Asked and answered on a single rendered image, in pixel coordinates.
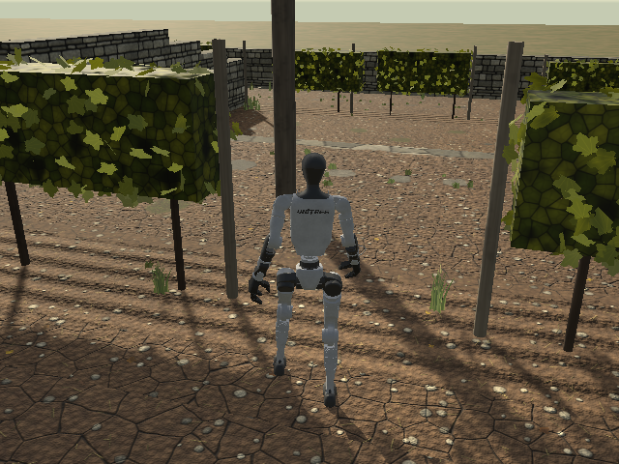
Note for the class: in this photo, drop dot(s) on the left robot shin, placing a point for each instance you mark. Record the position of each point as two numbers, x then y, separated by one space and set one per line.
282 328

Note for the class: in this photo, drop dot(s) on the robot right thigh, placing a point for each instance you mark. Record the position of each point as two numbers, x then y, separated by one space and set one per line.
331 287

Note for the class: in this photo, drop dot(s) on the robot left hand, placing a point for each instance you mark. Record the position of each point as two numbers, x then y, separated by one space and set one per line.
253 289

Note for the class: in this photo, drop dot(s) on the left robot upper arm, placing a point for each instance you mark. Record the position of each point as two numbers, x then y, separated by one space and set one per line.
282 203

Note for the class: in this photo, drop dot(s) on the right robot upper arm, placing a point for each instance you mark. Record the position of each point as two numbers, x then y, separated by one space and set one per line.
342 205

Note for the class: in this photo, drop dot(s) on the left robot forearm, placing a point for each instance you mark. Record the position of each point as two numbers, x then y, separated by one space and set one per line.
264 261

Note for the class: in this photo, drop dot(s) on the right robot forearm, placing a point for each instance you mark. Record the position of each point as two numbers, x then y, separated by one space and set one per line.
353 253

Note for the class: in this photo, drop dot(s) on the robot right hand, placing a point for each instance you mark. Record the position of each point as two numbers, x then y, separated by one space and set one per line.
346 264

